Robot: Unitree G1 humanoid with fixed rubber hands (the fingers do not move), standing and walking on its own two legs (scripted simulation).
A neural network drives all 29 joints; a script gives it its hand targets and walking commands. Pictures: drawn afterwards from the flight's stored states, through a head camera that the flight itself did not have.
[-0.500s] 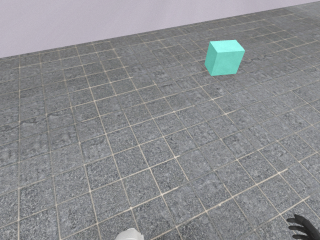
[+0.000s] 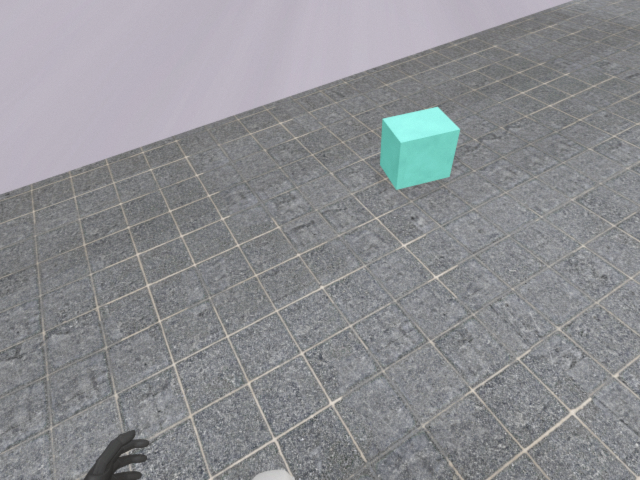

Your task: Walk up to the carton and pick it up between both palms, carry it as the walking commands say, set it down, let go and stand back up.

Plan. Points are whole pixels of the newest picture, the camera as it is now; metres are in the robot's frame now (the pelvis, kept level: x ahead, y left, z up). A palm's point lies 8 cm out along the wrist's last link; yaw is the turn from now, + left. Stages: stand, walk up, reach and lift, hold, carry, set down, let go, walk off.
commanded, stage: walk up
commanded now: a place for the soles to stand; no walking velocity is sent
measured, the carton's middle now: (416, 148) +1.63 -0.37 -0.63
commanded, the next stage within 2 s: none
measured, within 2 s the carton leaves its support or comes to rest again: neither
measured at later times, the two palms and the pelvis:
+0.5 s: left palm (171, 338) +0.36 +0.30 -0.10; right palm (625, 356) +0.29 -0.39 -0.06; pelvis +0.25 -0.02 +0.00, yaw -2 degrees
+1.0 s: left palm (225, 282) +0.49 +0.24 -0.13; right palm (557, 211) +0.61 -0.42 -0.08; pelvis +0.48 -0.09 -0.02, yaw +2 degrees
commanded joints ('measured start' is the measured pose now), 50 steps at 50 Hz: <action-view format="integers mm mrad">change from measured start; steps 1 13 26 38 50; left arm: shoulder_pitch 45 69 13 69 10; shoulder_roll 279 270 207 292 258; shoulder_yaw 63 26 71 69 28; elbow -68 -76 -3 -66 -109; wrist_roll -1 4 19 7 12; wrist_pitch -22 11 41 -6 23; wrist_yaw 12 16 -58 16 16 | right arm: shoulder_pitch -50 133 -68 14 186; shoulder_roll -165 -297 -304 -203 -315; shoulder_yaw -58 -134 -103 -70 -133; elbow -93 -126 -124 -63 -103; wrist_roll -12 21 -4 -6 13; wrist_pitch -7 -24 -30 -15 -28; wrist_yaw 14 -50 -20 -9 -66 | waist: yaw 50 -103 19 36 -101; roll -230 -32 66 -242 -27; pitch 38 -150 40 62 -82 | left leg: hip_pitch -94 611 25 -116 578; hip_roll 14 290 151 -5 300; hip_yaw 16 -538 -35 -9 -551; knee -231 -756 -790 -141 -737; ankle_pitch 36 -333 -347 -40 -247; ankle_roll -17 244 164 2 279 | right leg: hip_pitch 62 -550 -85 0 -610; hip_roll -249 -82 -75 -278 -107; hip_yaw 203 221 42 265 228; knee -284 750 158 -256 708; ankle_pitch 74 -136 76 -51 -169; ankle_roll -206 -7 44 -201 14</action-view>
